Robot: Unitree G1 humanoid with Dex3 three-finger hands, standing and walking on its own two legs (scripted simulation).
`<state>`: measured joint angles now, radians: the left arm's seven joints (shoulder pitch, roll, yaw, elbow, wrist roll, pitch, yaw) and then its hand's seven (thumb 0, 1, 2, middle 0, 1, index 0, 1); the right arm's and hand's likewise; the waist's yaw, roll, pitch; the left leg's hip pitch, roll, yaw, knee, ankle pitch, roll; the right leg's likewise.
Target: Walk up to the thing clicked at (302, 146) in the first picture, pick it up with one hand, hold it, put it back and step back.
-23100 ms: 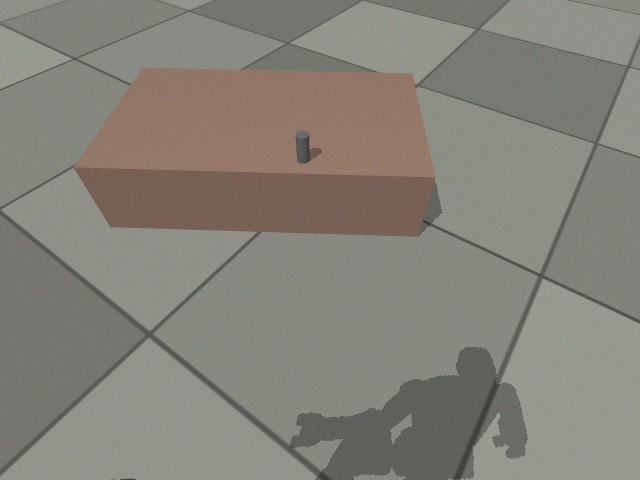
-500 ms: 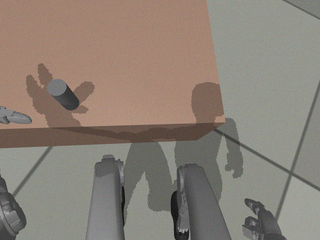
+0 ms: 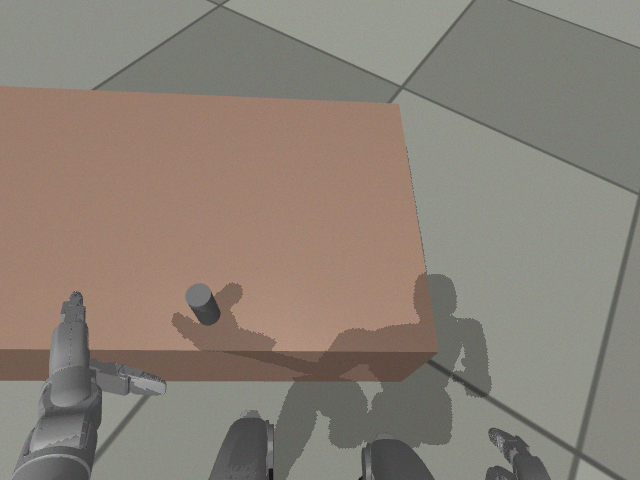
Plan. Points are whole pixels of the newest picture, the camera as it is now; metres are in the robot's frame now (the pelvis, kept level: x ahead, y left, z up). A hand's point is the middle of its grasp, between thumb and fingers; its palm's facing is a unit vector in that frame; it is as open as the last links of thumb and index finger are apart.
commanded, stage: home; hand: left
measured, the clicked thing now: (204, 305) +0.43 +0.23 -0.30
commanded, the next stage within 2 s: none
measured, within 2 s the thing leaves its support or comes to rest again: neither
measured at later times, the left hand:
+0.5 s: hand (172, 441) +0.17 +0.17 -0.02, palm faces +0.16 -0.94 -0.29, open 17.6 cm
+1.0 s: hand (180, 441) +0.17 +0.16 -0.02, palm faces +0.13 -0.95 -0.30, open 17.5 cm
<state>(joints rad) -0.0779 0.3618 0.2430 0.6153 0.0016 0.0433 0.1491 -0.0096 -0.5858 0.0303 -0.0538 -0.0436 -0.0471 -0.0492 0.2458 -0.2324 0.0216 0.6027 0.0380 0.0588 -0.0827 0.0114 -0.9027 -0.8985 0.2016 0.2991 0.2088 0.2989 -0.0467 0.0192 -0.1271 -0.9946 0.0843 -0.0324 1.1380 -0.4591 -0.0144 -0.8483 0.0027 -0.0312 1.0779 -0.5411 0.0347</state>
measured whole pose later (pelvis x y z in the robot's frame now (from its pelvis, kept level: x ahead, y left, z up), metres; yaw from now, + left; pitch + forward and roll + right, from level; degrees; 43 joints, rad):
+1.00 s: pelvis +0.00 -0.03 +0.03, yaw +2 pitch +7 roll -1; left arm 0.46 0.21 -0.01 0.02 -0.02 0.21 0.14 -0.01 -0.55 0.06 -0.06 -0.05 -0.05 -0.06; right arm 0.29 -0.22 0.01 0.50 0.01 -0.09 -0.16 0.02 -0.90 -0.90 0.20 0.30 0.21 0.30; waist -0.03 0.04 -0.09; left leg -0.66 0.08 -0.02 0.93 -0.39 -0.04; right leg -0.54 0.00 -0.03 0.92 -0.50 0.01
